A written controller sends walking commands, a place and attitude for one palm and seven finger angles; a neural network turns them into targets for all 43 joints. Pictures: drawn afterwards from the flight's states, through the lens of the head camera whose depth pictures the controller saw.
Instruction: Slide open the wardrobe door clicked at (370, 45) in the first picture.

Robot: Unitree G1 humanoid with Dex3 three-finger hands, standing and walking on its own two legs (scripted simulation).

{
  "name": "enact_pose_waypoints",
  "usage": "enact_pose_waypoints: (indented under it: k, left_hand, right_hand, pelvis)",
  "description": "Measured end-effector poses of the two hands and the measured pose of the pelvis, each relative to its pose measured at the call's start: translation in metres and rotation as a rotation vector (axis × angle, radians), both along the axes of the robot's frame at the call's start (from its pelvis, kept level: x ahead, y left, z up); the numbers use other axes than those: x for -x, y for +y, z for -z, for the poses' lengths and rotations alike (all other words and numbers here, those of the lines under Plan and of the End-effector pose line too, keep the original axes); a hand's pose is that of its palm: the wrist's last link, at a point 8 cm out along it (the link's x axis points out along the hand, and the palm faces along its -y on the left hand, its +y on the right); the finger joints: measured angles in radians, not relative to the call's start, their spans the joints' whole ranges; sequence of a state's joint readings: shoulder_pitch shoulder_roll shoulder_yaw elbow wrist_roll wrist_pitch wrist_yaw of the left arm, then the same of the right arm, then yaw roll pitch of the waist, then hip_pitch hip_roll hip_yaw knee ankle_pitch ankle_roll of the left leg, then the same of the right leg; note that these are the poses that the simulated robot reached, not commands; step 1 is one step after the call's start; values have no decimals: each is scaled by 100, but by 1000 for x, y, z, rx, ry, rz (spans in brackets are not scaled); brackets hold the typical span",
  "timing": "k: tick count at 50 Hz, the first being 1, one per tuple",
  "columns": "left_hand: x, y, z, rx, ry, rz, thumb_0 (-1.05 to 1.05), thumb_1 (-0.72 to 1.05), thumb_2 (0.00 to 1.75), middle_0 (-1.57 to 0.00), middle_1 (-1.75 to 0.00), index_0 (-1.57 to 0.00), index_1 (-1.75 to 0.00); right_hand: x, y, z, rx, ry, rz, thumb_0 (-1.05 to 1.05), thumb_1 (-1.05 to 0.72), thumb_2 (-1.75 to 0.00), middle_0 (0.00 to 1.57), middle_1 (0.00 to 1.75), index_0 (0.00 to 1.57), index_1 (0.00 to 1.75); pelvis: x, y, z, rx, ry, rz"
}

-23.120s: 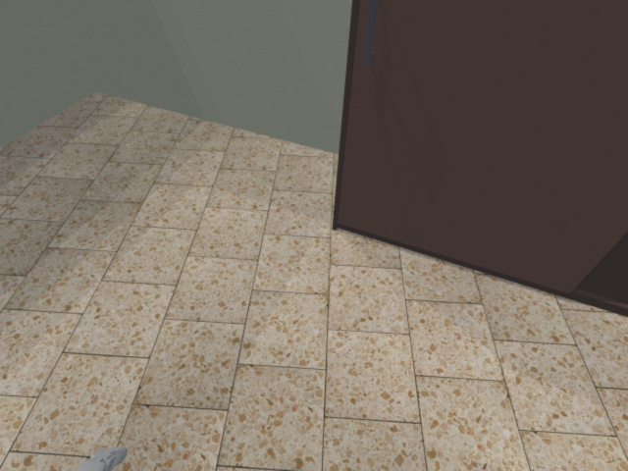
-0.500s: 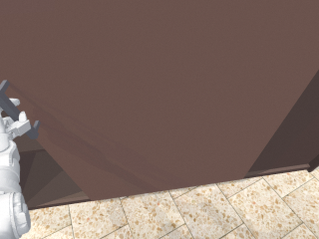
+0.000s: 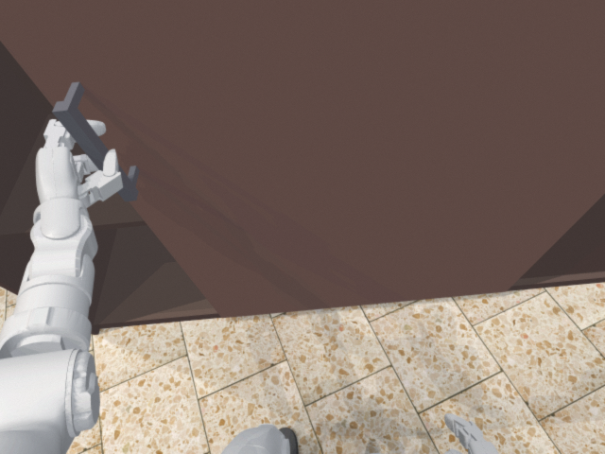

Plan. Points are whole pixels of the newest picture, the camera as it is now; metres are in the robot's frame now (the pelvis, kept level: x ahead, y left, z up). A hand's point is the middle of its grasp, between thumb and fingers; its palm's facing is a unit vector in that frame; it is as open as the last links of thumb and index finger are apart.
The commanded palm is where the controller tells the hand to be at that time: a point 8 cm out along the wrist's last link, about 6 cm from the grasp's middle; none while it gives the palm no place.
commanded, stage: stop walking and hold the door there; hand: left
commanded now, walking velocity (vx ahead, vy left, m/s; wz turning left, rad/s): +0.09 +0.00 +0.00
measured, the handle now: (105, 147) +0.49 +0.31 +0.11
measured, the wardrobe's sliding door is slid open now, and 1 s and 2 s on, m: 0.45 0.45 0.45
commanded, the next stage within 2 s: loosen the grip on the handle in 0.70 s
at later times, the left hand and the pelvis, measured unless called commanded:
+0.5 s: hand (106, 177) +0.43 +0.28 +0.11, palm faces +0.27 -0.93 -0.26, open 6.5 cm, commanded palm +0.40 +0.31 +0.09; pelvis +0.00 +0.06 +0.01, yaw -1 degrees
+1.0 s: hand (106, 169) +0.43 +0.28 +0.12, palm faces +0.27 -0.93 -0.23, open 7.7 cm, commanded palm +0.39 +0.32 +0.12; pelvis -0.02 +0.04 +0.00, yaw -2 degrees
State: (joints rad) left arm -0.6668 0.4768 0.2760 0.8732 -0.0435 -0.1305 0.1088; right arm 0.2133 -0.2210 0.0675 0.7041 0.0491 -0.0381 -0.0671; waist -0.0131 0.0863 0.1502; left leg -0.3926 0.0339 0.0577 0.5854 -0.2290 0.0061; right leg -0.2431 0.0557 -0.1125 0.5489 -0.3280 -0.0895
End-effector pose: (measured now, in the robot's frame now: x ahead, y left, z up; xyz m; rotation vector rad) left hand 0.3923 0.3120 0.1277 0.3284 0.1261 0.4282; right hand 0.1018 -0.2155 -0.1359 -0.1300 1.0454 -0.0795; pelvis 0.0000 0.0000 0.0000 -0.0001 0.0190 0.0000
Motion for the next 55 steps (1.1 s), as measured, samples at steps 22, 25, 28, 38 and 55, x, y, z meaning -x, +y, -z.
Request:
enact_pose_waypoints:
  k: [22, 25, 28, 38, 55]
  left_hand:
    - [-3, 13, 3, 81, -25, 131, -9, 65, 75, -20, -134, -28, -133]
    - [-3, 13, 3, 81, -24, 133, -9, 66, 74, -19, -134, -27, -132]
    - [-3, 13, 3, 81, -20, 134, -8, 66, 73, -19, -133, -26, -133]
    - [-3, 12, 2, 79, -9, 126, -8, 66, 75, -19, -132, -26, -134]
    - [-6, 9, -5, 79, -28, 134, 0, 0, 47, -27, -128, -33, -134]
  right_hand:
    - [0, 2, -44, 191, -83, 55, 0, -91, -90, 20, 30, 20, 30]
    - [6, 16, -38, 158, -63, 50, 0, -91, -90, 20, 30, 20, 30]
    - [14, 26, -32, 133, -35, 50, 0, -90, -90, 21, 30, 21, 30]
    - [37, 24, -22, 132, 42, 68, 0, -90, -90, 21, 30, 21, 30]
    - [60, -38, -56, 234, -76, 145, 0, -91, -90, 20, 30, 20, 30]
  pelvis:
    - [2, 53, -7, 10, -7, 13]
    - [4, 55, -7, 13, 1, 16]
    - [4, 57, -7, 14, 8, 18]
    - [3, 57, -7, 11, 14, 19]
    - [25, 38, -2, -1, 70, 25]
